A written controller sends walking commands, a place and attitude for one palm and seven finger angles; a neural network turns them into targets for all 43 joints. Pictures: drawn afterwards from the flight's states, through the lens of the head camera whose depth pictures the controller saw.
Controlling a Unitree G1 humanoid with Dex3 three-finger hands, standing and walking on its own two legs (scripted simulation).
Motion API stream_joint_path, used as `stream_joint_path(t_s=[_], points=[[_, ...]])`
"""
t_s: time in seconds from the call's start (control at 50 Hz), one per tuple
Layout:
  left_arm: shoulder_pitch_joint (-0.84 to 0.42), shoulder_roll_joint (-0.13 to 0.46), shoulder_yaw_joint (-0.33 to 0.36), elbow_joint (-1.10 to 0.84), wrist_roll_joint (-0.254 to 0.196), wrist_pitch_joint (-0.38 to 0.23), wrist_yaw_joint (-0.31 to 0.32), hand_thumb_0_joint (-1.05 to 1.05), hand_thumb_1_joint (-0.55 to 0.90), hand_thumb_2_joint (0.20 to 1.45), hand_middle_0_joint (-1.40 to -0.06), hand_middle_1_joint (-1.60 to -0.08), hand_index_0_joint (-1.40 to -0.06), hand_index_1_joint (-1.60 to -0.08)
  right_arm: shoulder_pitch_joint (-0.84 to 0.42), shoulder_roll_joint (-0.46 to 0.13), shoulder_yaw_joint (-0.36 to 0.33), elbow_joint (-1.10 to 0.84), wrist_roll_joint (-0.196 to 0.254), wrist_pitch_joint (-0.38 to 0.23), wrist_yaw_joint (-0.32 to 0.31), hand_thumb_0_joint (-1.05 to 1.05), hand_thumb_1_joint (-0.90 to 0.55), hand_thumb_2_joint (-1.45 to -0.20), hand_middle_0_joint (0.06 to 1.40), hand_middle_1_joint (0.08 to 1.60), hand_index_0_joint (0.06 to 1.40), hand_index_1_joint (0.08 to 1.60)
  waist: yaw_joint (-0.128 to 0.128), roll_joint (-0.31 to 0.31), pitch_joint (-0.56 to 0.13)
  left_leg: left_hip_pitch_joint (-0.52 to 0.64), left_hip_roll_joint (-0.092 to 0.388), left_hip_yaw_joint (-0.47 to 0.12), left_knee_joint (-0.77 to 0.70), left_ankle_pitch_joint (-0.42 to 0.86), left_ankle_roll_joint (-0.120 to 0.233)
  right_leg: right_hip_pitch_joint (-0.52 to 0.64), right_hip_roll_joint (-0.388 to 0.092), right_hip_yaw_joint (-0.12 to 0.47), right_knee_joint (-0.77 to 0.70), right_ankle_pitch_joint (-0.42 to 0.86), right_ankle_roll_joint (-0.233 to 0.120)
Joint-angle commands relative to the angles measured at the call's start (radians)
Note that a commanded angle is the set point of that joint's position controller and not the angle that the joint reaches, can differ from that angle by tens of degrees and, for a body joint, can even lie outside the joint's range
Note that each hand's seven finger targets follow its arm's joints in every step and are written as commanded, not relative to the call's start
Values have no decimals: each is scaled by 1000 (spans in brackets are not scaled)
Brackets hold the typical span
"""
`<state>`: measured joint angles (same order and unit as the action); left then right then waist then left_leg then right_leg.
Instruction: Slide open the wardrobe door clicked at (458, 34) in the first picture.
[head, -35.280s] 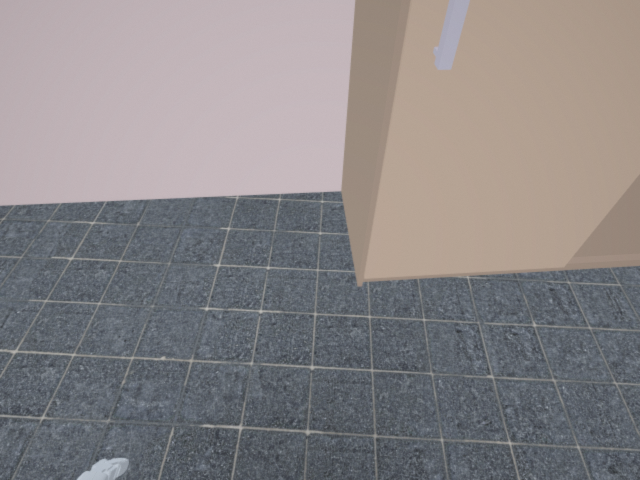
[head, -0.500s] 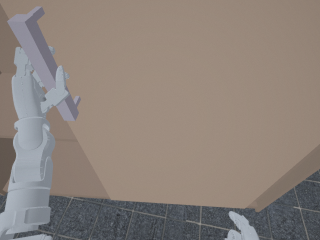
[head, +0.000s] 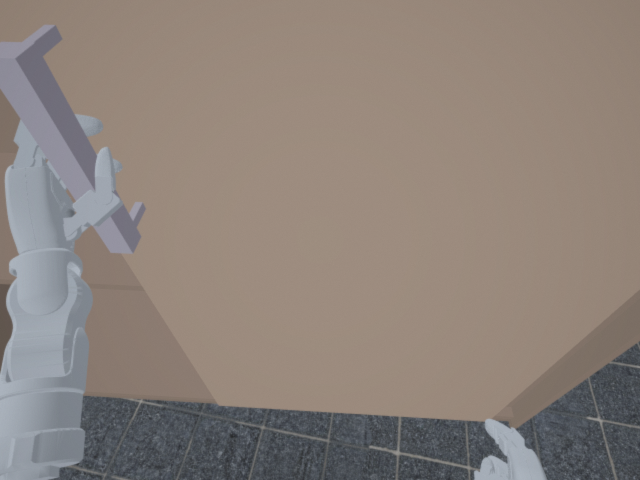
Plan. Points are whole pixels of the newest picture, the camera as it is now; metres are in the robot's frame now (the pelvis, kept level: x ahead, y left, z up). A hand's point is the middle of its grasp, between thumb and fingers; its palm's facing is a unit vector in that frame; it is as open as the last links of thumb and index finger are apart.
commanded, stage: stop walking and hold the door there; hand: left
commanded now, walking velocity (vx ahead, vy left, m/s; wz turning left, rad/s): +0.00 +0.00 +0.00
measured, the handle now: (91, 154) +0.37 +0.28 +0.22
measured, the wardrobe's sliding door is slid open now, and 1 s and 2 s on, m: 0.68 0.68 0.68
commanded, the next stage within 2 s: loosen the grip on the handle in 0.04 s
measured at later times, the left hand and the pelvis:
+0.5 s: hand (101, 194) +0.34 +0.26 +0.20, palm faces +0.45 -0.88 -0.16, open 12.5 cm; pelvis -0.03 +0.00 -0.01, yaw +0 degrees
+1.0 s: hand (92, 194) +0.34 +0.27 +0.20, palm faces +0.42 -0.89 -0.17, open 14.7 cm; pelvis +0.00 +0.01 -0.01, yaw -2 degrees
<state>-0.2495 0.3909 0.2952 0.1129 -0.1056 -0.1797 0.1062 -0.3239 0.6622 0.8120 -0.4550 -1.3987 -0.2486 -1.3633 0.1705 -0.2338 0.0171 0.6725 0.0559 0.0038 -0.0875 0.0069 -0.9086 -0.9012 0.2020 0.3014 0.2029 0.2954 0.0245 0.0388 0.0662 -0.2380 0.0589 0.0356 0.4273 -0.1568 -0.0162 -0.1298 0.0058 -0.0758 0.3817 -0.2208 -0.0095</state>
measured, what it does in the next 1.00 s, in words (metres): stands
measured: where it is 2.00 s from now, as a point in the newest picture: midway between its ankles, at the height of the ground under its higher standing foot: outside the picture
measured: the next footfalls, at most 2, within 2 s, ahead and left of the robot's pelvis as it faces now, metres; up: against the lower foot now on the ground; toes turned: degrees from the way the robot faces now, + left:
none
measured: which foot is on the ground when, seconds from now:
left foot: down 0.00-1.00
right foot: down 0.00-1.00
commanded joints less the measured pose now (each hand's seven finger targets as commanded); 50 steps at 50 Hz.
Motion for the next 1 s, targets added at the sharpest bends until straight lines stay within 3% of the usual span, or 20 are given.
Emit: stream_joint_path(t_s=[0.0, 0.06, 0.1, 0.12, 0.14, 0.16, 0.18, 0.2, 0.26, 0.3, 0.36, 0.4, 0.48, 0.5, 0.52, 0.56, 0.64, 0.7, 0.74, 0.98], points=[[-183, 214, 45, -57, 33, 6, -3, 0, 900, 900, -450, -1400, -450, -1400, -74, -122, -44, -139, -2, -41, -11, 0, -900, -900, 200, 300, 200, 300, -31, -72, -160, 123, 90, -89, -35, 81, 49, -44, -145, 124, -91, 131, -3], [-178, 196, 45, -48, 33, 1, -6, 0, 900, 900, -450, -1400, -450, -1400, -82, -114, -38, -148, -5, -41, -7, 0, -900, -900, 200, 300, 200, 300, -27, -79, -157, 114, 89, -90, -40, 63, 49, -48, -141, 128, -98, 107, -1], [-161, 244, 80, -28, 34, 4, -2, 0, 900, 900, -450, -1400, -450, -1400, -75, -123, -43, -140, -3, -34, -10, 0, -900, -900, 200, 300, 200, 300, -29, -82, -148, 110, 89, -90, -44, 49, 51, -46, -143, 125, -103, 99, 0], [-1182, 879, 524, -388, 165, -48, -33, 0, 900, 900, -450, -1400, -450, -1400, -72, -139, -95, -186, -32, -76, 26, 0, -900, -900, 200, 300, 200, 300, 52, -266, -163, 16, 36, 49, 118, 120, 49, -67, -119, 173, -124, 415, 20], [-801, 269, 139, 170, 138, 60, -98, 0, 779, 842, -450, -1400, -450, -1400, -76, -114, -93, -131, -95, -136, 18, 0, -900, -900, 200, 300, 200, 300, -36, -74, -536, 163, -65, 61, -32, 433, 40, 96, -36, 23, 142, 700, -44], [-560, 192, 185, -1, 60, 52, -117, 0, 658, 783, -450, -1400, -450, -1400, 7, -124, -99, -125, -22, -167, 27, 0, -900, -900, 200, 300, 200, 300, -9, 64, -604, 303, -31, -8, 27, 610, 13, -7, -11, -17, 136, 523, -21], [-527, 161, 156, -109, 11, 27, -130, 0, 538, 725, -450, -1400, -450, -1400, -21, -133, -91, -109, -28, -165, 22, 0, -900, -900, 200, 300, 200, 300, 24, 207, -609, 395, -31, -8, 47, 579, -6, -47, -8, 6, 98, 394, -12], [-408, 181, 180, -49, 10, 21, -103, 0, 417, 667, -450, -1400, -450, -1400, -17, -122, -84, -85, -31, -165, 23, 0, -900, -900, 200, 300, 200, 300, 39, 288, -527, 379, -32, -12, 50, 494, -9, -68, -11, 6, 78, 297, -17], [-535, 115, 26, -52, 69, -6, -32, 0, 54, 492, -450, -1400, -450, -1400, -36, -123, -56, -112, -33, -167, 24, 0, -900, -900, 200, 300, 200, 300, -33, -4, -279, 148, -34, -29, -3, 38, 18, -179, -3, 4, 43, 56, -4], [-526, 165, 51, -39, 111, -45, 3, 0, -188, 375, -450, -1400, -450, -1400, -48, -129, -50, -126, -35, -167, 20, 0, -900, -900, 200, 300, 200, 300, -13, -54, -242, 96, -34, -34, -24, -74, 29, -174, -9, 17, 38, -31, -7], [-625, 152, -13, -27, 133, -97, 11, 0, -550, 200, -423, -1367, -423, -1367, -60, -121, -45, -136, -37, -180, 15, 0, -900, -900, 200, 300, 200, 300, -31, -28, -237, 87, -39, -34, -25, -201, 31, -220, -13, 42, 37, -134, -6], [-643, 206, 22, 12, 136, -127, 10, 0, -550, 200, -397, -1333, -397, -1333, -59, -129, -41, -124, -39, -182, 7, 0, -900, -900, 200, 300, 200, 300, -24, -19, -216, 54, -41, -32, -20, -239, 33, -220, -16, 56, 28, -184, -9], [-722, 214, -6, 34, 127, -160, -6, 0, -550, 200, -343, -1267, -343, -1267, -62, -130, -36, -117, -42, -200, -6, 0, -900, -900, 200, 300, 200, 300, -41, 33, -230, 35, -56, -24, 11, -279, 31, -251, -16, 73, 29, -254, -10], [-707, 222, 13, 27, 124, -167, -3, 0, -550, 200, -330, -1250, -330, -1250, -54, -132, -38, -112, -45, -202, -7, 0, -900, -900, 200, 300, 200, 300, -27, 47, -261, 39, -51, -39, 4, -283, 32, -233, -16, 69, 41, -232, -15], [-608, 352, 150, 26, 120, -169, 0, 0, -550, 200, -317, -1233, -317, -1233, -45, -139, -46, -117, -46, -199, -9, 0, -900, -900, 200, 300, 200, 300, 11, 55, -308, 29, -52, -35, 3, -262, 33, -186, -14, 76, 39, -237, -18], [-605, 239, 59, -55, 86, -169, -16, 0, -550, 200, -290, -1200, -290, -1200, -74, -121, -35, -134, -46, -207, -7, 0, -900, -900, 200, 300, 200, 300, -3, 68, -310, 43, -59, -20, 15, -217, 36, -180, -15, 71, 43, -194, -15], [-517, 240, 98, -114, 36, -156, -16, 0, -550, 200, -250, -1150, -250, -1150, -70, -134, -39, -124, -48, -218, -11, 0, -900, -900, 200, 300, 200, 300, 6, 40, -307, 55, -50, -18, 29, -133, 39, -168, -9, 62, 49, -114, -12], [-430, 285, 161, -118, 44, -132, 0, 0, -550, 200, -250, -1150, -250, -1150, -61, -141, -42, -109, -52, -213, -12, 0, -900, -900, 200, 300, 200, 300, 27, 17, -306, 48, -43, -17, 33, -60, 39, -148, -6, 50, 63, -53, -13], [-471, 224, 102, -158, 36, -117, -1, 0, -550, 200, -250, -1150, -250, -1150, -62, -137, -42, -114, -48, -216, -10, 0, -900, -900, 200, 300, 200, 300, 2, 22, -301, 72, -44, -16, 39, -50, 37, -176, -4, 45, 70, -33, -9], [-362, 295, 211, -136, 19, -41, -34, 0, -550, 200, -250, -1150, -250, -1150, -60, -124, -38, -121, -42, -163, -21, 0, -900, -900, 200, 300, 200, 300, 22, 5, -323, 79, -49, -7, 68, 88, 32, -133, -3, 35, 98, 124, -7]])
